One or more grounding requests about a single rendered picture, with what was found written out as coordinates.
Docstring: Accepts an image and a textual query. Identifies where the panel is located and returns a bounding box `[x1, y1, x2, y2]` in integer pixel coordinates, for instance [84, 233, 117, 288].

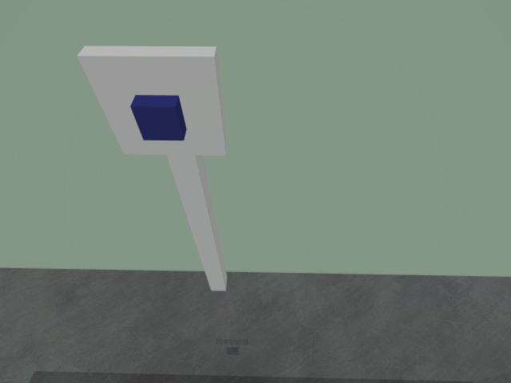
[77, 46, 227, 291]

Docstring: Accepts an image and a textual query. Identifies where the button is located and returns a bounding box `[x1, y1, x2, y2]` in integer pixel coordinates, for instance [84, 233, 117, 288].
[130, 95, 187, 140]

